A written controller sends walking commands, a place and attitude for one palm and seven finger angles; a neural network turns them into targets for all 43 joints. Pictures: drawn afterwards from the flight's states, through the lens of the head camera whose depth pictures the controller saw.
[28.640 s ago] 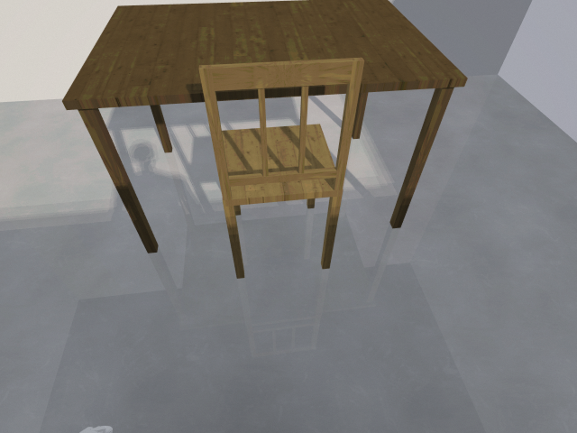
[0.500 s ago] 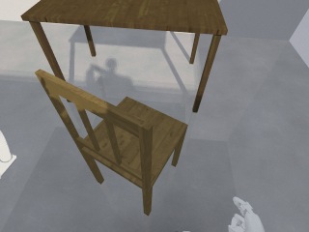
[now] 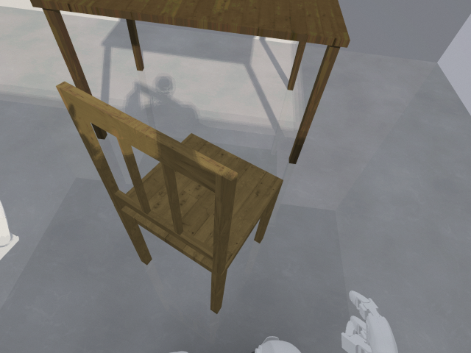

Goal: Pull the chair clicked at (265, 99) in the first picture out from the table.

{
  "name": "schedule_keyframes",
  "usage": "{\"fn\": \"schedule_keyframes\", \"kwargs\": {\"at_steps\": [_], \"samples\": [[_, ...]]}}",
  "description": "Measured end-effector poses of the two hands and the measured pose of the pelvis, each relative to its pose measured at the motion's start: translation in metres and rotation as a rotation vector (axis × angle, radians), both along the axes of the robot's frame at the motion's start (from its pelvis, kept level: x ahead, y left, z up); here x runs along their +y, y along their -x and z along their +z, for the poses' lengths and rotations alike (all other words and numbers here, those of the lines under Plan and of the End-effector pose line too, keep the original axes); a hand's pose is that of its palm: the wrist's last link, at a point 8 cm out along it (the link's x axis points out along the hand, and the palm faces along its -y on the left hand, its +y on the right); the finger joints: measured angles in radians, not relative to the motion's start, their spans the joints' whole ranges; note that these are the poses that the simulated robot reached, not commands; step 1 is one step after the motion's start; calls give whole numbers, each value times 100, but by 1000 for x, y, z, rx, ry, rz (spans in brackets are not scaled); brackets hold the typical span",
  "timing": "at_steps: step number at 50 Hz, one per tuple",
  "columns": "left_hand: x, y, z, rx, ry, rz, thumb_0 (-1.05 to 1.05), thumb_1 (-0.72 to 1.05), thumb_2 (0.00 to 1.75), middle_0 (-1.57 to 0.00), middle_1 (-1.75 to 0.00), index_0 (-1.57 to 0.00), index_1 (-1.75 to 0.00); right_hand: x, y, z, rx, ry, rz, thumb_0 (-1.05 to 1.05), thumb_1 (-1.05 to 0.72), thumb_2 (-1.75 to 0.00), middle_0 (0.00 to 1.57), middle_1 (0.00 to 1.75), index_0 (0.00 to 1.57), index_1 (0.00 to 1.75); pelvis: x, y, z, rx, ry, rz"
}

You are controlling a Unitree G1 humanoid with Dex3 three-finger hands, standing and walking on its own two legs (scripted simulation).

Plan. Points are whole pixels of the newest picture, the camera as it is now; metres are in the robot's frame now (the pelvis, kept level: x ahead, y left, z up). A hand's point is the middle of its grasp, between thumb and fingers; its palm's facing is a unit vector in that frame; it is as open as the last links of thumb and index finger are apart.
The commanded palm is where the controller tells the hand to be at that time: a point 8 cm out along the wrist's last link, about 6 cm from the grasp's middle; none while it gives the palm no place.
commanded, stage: step back with the hand held close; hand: left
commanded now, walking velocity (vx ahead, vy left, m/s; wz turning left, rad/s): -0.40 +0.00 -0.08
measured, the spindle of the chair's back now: (136, 179) +0.47 +0.24 -0.07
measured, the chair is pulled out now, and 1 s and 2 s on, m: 0.60 0.60 0.60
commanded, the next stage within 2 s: stop stepping back and stand still in 0.44 s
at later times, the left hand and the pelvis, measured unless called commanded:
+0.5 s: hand (48, 332) +0.13 +0.19 +0.17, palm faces +0.26 -0.79 -0.55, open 7.4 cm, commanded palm +0.06 +0.24 +0.19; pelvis -0.10 -0.05 +0.01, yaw -4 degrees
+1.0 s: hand out of the picture +0.00 +0.16 +0.18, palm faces +0.37 -0.83 -0.42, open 7.4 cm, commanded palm -0.06 +0.21 +0.19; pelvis -0.22 -0.08 +0.01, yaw -4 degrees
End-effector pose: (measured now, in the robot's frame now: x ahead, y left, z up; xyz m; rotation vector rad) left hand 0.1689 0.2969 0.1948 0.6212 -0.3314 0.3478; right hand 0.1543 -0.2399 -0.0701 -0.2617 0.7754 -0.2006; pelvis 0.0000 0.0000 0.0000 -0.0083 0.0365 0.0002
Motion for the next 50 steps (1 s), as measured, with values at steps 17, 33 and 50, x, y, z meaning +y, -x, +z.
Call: {"fn": "schedule_keyframes", "kwargs": {"at_steps": [17,33,50], "samples": [[-75,35,16,43,-22,-154,2,89,90,-21,-30,-21,-30,-36,69,-3,-11,-94,-27,1,-90,-89,20,31,21,30,-46,67,12,31,6,-84],[-90,140,6,50,35,-115,2,88,90,-22,-30,-21,-30,-73,168,13,-71,-28,-54,1,-91,-89,20,30,20,30,-70,156,8,-21,1,-84],[-101,205,-1,-1,110,-57,2,89,90,-21,-30,-21,-30,-113,275,10,-22,30,-104,2,-90,-89,20,30,20,30,-83,215,9,-39,-23,-62]]}}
